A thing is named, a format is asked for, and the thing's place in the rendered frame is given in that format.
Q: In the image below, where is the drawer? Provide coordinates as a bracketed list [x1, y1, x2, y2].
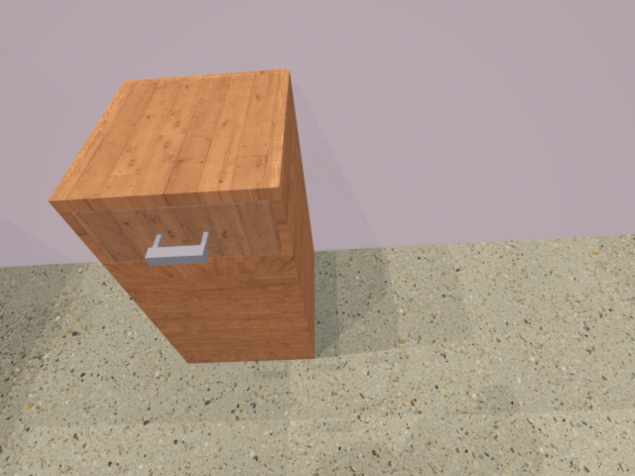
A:
[72, 200, 283, 262]

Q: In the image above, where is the handle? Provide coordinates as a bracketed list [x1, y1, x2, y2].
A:
[145, 232, 209, 266]

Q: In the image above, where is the cabinet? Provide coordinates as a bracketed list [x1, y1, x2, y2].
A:
[49, 68, 315, 364]

